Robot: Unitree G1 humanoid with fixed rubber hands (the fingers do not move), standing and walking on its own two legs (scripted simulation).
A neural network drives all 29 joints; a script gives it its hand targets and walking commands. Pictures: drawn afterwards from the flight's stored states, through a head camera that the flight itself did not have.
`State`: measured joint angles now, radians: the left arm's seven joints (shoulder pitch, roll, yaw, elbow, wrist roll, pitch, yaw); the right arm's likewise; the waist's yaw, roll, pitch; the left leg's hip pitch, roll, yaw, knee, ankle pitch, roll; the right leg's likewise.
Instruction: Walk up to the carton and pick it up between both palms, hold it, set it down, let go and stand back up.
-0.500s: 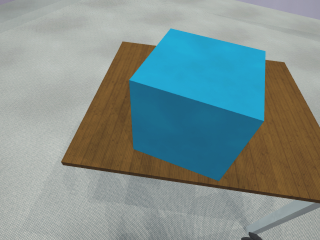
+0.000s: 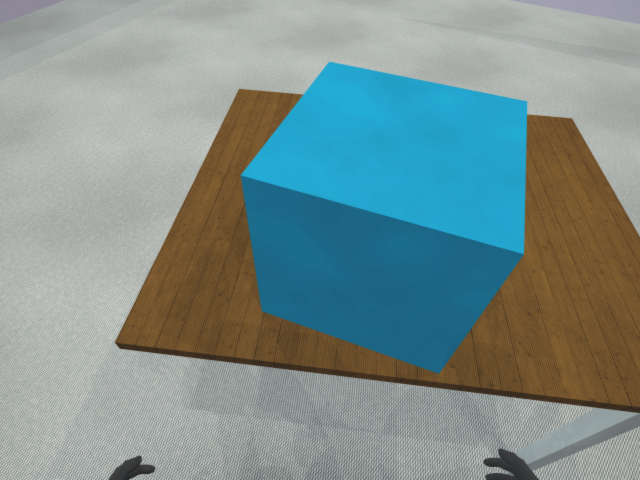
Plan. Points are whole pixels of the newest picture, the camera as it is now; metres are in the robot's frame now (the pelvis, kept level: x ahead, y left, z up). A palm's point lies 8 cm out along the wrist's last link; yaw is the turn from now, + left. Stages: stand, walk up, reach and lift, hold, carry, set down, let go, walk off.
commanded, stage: walk up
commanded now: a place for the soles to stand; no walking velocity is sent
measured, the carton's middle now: (383, 215) +0.48 -0.10 +0.05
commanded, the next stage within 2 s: stand in 0.28 s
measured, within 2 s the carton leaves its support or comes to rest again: neither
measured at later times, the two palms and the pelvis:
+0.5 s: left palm out of the picture +0.14 +0.26 -0.09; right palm out of the picture +0.14 -0.27 -0.08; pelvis -0.02 -0.01 +0.00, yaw -5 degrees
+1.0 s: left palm (122, 409) +0.22 +0.25 -0.04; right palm (544, 439) +0.18 -0.27 -0.03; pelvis +0.01 -0.01 +0.02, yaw -9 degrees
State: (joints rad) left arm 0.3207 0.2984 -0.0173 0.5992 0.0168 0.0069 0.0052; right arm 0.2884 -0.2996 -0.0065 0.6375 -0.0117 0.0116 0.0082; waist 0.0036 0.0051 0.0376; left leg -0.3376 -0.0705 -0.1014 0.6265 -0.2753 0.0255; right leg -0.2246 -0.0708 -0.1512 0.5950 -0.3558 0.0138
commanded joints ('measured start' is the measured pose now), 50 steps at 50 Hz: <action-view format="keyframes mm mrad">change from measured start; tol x8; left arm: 1 10 143 42 -88 3 -8 3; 17 27 144 48 -69 1 -13 7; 18 -442 202 145 -122 -37 95 15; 23 -252 116 104 -211 -6 182 24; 28 -149 137 178 -81 12 234 -27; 38 -340 176 204 -101 -23 122 -62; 50 -236 170 141 -208 -137 -7 -95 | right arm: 1 40 -150 -48 -69 -4 -10 -3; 17 -17 -107 -38 -79 -2 0 -1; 18 -432 15 -113 132 -70 -168 5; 20 -289 -35 -173 224 -109 -268 15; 23 -297 -77 -170 248 -94 -315 19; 32 -312 34 -53 25 -24 -251 -23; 50 -210 -8 -78 -13 122 -296 -62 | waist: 1 -6 -102 -71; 5 -6 2 8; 11 15 96 -80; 15 -6 -51 -40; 23 9 43 -140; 31 69 -89 86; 35 64 31 27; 50 40 37 -18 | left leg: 1 24 85 -89 -42 257 27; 6 -30 87 -165 -148 134 34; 8 -24 144 -242 -189 211 52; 14 -12 73 -127 -81 264 31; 17 34 41 -47 -14 142 11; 19 -118 92 137 -90 -126 -43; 24 111 78 122 -152 119 -61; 27 186 36 151 -188 123 -43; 37 222 33 204 -230 112 -25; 50 337 43 181 -257 359 -69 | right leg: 1 31 -82 106 -107 183 -60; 9 42 4 88 -11 -4 -17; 14 51 -73 105 -109 168 -42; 17 -20 -112 132 -167 143 -77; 18 -171 63 68 -19 -45 -47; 19 -106 62 54 -37 -108 -69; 24 56 82 84 -100 193 -57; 36 74 75 115 -290 -7 -4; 43 89 80 137 -302 184 -17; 50 122 106 128 -329 208 -30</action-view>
